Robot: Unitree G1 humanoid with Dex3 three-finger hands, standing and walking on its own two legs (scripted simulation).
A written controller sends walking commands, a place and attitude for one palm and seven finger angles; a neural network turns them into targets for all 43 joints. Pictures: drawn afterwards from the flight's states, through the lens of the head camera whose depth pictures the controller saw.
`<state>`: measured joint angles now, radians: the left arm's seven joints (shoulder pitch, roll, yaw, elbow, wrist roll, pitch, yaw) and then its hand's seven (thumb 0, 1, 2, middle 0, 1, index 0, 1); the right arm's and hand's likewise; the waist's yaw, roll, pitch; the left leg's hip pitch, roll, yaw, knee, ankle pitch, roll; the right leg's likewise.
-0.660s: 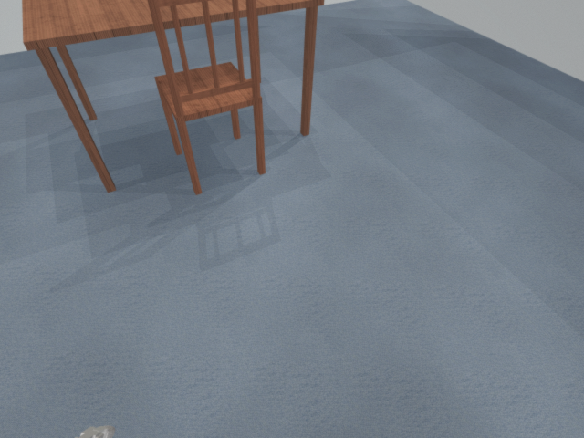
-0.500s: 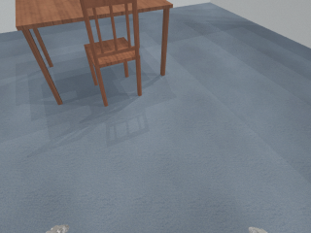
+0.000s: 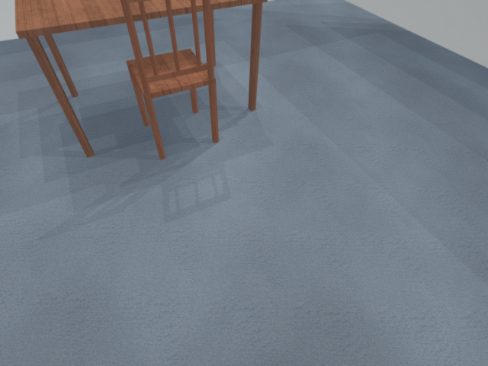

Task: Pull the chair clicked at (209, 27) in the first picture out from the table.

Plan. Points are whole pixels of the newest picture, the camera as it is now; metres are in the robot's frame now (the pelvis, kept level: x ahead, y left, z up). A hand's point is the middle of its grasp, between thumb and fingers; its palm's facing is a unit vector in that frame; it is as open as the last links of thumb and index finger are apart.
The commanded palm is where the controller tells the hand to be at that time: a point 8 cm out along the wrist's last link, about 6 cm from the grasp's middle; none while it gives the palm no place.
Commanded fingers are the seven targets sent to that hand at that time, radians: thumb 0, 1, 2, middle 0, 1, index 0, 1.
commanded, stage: stand and wait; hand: left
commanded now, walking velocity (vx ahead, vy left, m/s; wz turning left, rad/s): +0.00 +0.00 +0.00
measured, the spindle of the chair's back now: (173, 36) +1.42 +0.39 -0.09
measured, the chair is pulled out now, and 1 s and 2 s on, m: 0.00 0.00 0.00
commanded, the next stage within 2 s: look at it before walking up in 0.16 s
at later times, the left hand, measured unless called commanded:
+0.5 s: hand out of the picture +0.08 +0.24 -0.15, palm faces -0.04 -0.95 -0.32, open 7.4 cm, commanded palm none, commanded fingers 0.00 0.90 0.90 -0.20 -0.30 -0.20 -0.30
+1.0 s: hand out of the picture +0.06 +0.23 -0.16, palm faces -0.04 -0.95 -0.31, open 7.4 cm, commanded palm none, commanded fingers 0.00 0.90 0.90 -0.20 -0.30 -0.20 -0.30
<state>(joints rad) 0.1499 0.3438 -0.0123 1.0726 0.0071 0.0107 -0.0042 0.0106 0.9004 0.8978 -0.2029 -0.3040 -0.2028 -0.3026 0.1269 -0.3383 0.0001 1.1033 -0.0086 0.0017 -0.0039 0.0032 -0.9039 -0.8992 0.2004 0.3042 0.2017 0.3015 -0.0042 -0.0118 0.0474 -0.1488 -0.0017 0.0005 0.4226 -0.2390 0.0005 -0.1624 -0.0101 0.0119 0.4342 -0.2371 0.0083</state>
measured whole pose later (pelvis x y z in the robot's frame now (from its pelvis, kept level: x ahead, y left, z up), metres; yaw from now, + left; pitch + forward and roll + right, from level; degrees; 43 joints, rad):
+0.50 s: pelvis +0.00 +0.00 +0.00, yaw +0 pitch -2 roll +0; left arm 0.13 0.34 -0.01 1.07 0.01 0.00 -0.01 0.01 0.90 0.90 -0.20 -0.30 -0.20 -0.30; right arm 0.11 -0.33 0.00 1.11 -0.01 -0.01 0.00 0.00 -0.90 -0.90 0.20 0.30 0.20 0.30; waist 0.00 -0.01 0.04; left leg -0.14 0.00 0.00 0.39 -0.22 -0.01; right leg -0.16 0.00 0.01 0.41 -0.22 0.00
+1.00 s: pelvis +0.01 -0.01 +0.00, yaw -1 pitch -2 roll +0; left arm 0.18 0.32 -0.01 1.09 0.01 0.02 0.00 0.01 0.90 0.90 -0.20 -0.30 -0.20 -0.30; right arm 0.13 -0.31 0.01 1.12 -0.02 0.01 0.00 0.00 -0.91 -0.90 0.20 0.30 0.20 0.30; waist 0.01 -0.01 0.01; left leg -0.14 0.01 0.02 0.42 -0.25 -0.01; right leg -0.17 0.01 0.03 0.43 -0.24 0.00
